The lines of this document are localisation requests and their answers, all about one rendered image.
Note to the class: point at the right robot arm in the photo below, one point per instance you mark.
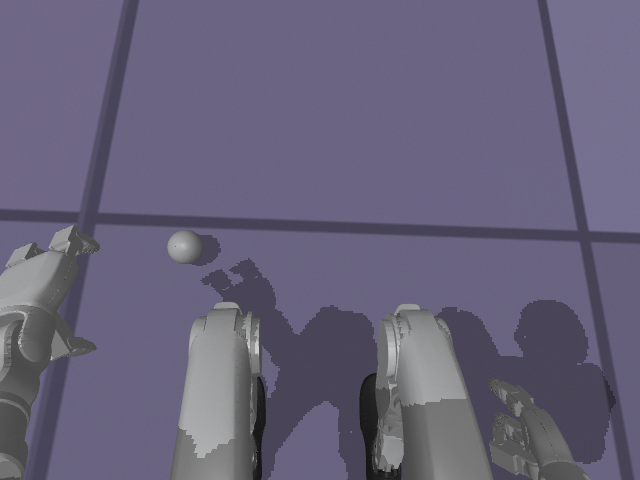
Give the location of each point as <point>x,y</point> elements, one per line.
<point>562,471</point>

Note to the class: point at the right robot foot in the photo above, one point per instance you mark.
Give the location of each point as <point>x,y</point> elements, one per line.
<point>368,425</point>

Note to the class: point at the left robot arm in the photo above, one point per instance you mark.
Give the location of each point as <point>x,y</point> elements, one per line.
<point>26,335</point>

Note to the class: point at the ball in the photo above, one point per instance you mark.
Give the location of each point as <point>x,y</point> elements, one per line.
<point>185,246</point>

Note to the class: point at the right robot hand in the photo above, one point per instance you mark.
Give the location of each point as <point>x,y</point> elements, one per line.
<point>537,441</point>

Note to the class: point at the left robot hand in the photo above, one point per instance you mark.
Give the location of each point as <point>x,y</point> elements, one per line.
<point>42,279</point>

